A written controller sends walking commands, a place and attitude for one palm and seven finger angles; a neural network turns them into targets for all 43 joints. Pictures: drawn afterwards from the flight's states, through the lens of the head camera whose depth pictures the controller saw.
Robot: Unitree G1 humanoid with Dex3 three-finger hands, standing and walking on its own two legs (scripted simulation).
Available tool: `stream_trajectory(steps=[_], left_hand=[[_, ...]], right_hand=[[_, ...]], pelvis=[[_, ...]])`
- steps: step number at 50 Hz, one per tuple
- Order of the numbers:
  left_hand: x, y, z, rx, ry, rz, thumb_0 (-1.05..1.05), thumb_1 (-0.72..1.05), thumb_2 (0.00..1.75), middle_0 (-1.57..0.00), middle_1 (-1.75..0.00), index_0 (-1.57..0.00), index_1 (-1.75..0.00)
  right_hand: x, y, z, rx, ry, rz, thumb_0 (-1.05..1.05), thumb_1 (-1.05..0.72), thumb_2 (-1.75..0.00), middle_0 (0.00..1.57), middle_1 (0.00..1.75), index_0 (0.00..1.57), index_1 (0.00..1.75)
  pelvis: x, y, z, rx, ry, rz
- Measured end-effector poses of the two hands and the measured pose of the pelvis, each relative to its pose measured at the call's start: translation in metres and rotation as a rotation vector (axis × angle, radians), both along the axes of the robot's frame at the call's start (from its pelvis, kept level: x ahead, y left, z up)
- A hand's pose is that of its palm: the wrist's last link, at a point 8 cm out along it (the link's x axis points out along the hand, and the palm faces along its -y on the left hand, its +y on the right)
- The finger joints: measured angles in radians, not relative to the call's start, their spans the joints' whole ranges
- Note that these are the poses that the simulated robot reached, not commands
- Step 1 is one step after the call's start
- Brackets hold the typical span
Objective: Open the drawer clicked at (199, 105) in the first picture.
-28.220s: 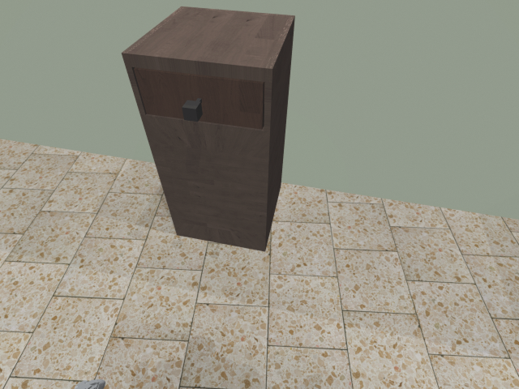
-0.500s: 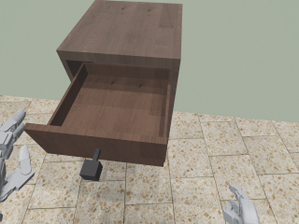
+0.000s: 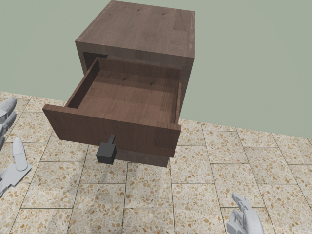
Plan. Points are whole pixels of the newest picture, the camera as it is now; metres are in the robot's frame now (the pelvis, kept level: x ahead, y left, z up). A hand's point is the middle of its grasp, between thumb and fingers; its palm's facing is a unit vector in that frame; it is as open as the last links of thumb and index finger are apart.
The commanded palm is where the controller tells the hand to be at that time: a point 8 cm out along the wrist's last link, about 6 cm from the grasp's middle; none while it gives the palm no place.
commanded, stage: step back with the hand held close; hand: left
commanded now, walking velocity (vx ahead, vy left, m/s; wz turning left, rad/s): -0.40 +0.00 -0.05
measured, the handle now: (109, 147) +0.35 +0.16 -0.01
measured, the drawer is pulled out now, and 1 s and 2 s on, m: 0.30 0.30 0.30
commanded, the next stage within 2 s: stop stepping back and stand still in 0.44 s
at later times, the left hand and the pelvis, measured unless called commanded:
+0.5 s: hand (3, 229) +0.11 +0.23 +0.16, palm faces +0.35 -0.83 -0.43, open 7.4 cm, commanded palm +0.03 +0.27 +0.19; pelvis -0.10 -0.01 +0.00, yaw +0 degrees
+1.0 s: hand out of the picture +0.00 +0.18 +0.16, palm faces +0.35 -0.84 -0.42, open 7.4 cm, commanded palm -0.06 +0.23 +0.19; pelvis -0.19 -0.05 +0.01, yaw +1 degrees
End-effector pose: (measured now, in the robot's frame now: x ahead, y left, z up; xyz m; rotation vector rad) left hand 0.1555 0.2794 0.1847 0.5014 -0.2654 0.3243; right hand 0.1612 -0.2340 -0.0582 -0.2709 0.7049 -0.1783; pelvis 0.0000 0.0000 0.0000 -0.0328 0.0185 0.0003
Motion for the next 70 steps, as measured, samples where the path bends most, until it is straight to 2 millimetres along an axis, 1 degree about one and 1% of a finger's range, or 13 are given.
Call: stream_trajectory(steps=[13,19,24,31,37,43,48,52,57,61,67,68,70], left_hand=[[-0.035,-0.034,0.002,0.024,0.014,-0.105,0.01,0.89,0.90,-0.21,-0.30,-0.21,-0.30],[-0.063,-0.016,0.002,0.013,0.012,-0.048,0.01,0.88,0.90,-0.22,-0.30,-0.22,-0.30],[-0.084,-0.005,-0.007,0.003,0.016,-0.004,0.01,0.88,0.90,-0.21,-0.30,-0.21,-0.30],[-0.123,-0.043,0.010,-0.012,-0.002,-0.068,0.02,0.89,0.90,-0.21,-0.30,-0.21,-0.30],[-0.153,-0.071,0.017,0.050,-0.006,-0.095,0.01,0.88,0.90,-0.21,-0.30,-0.21,-0.30],[-0.177,-0.061,0.008,0.012,0.047,-0.012,0.01,0.88,0.90,-0.22,-0.30,-0.21,-0.30],[-0.191,-0.056,-0.009,-0.038,0.067,0.017,0.01,0.88,0.90,-0.21,-0.30,-0.21,-0.30],[-0.201,-0.060,-0.003,-0.001,0.066,0.003,0.02,0.88,0.90,-0.21,-0.30,-0.21,-0.30],[-0.209,-0.069,0.016,0.056,0.000,-0.002,0.02,0.88,0.90,-0.21,-0.30,-0.21,-0.30],[-0.209,-0.069,0.017,0.035,-0.023,0.022,0.01,0.88,0.90,-0.21,-0.30,-0.21,-0.30],[-0.199,-0.062,-0.006,-0.044,0.036,0.048,0.01,0.88,0.90,-0.21,-0.30,-0.21,-0.30],[-0.195,-0.060,-0.016,-0.036,0.072,0.042,0.01,0.89,0.90,-0.21,-0.30,-0.21,-0.30],[-0.181,-0.053,-0.062,-0.073,0.256,0.051,0.00,0.89,0.90,-0.21,-0.30,-0.20,-0.30]], right_hand=[[-0.042,-0.006,-0.016,0.081,0.000,0.020,0.02,-0.90,-0.90,0.20,0.30,0.21,0.30],[-0.064,-0.016,-0.004,0.003,0.041,-0.010,0.02,-0.90,-0.90,0.20,0.30,0.20,0.30],[-0.077,-0.010,-0.001,-0.004,0.016,0.017,0.02,-0.90,-0.90,0.20,0.30,0.20,0.29],[-0.114,-0.004,0.003,0.089,-0.051,0.056,0.02,-0.90,-0.90,0.20,0.30,0.20,0.30],[-0.161,-0.030,-0.014,0.120,-0.015,0.025,0.01,-0.90,-0.90,0.20,0.30,0.21,0.30],[-0.219,-0.068,-0.012,0.054,0.090,-0.079,0.02,-0.90,-0.90,0.20,0.30,0.20,0.30],[-0.242,-0.088,-0.009,-0.038,0.109,-0.086,0.02,-0.90,-0.90,0.20,0.30,0.20,0.29],[-0.242,-0.085,-0.005,-0.031,0.075,-0.060,0.02,-0.91,-0.90,0.20,0.30,0.20,0.29],[-0.227,-0.072,-0.009,0.035,0.015,-0.018,0.02,-0.90,-0.90,0.20,0.30,0.20,0.29],[-0.215,-0.062,-0.013,0.076,0.000,0.003,0.02,-0.90,-0.90,0.20,0.30,0.20,0.29],[-0.206,-0.053,-0.010,0.073,0.014,0.017,0.02,-0.90,-0.90,0.20,0.30,0.20,0.30],[-0.204,-0.053,-0.011,0.077,0.013,0.035,0.02,-0.90,-0.90,0.20,0.30,0.20,0.30],[-0.203,-0.055,-0.023,0.089,0.056,0.065,0.01,-0.90,-0.90,0.20,0.30,0.20,0.30]], pelvis=[[-0.049,-0.017,-0.004,0.005,0.001,-0.012],[-0.062,-0.011,0.002,0.032,0.023,0.012],[-0.092,-0.012,0.000,0.034,0.012,0.011],[-0.130,-0.030,0.004,0.006,0.007,-0.042],[-0.164,-0.050,0.000,0.017,-0.016,-0.029],[-0.173,-0.056,0.012,0.053,0.001,-0.017],[-0.185,-0.052,0.008,0.033,0.004,0.017],[-0.192,-0.056,0.008,0.051,-0.013,0.013],[-0.195,-0.063,0.007,0.042,-0.023,0.019],[-0.195,-0.064,0.006,0.032,-0.015,0.010],[-0.191,-0.061,0.008,0.036,-0.027,0.008],[-0.190,-0.060,0.007,0.035,-0.017,0.015],[-0.191,-0.058,0.004,0.044,-0.003,0.034]])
